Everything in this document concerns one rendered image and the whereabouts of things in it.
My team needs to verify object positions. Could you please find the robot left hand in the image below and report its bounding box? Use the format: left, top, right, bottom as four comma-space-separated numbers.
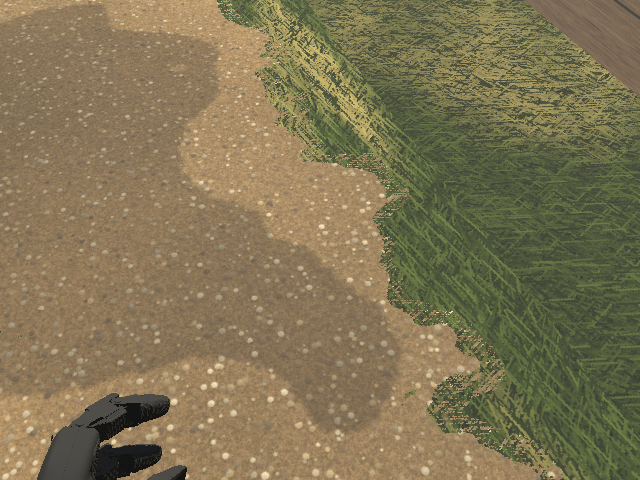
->
37, 393, 187, 480

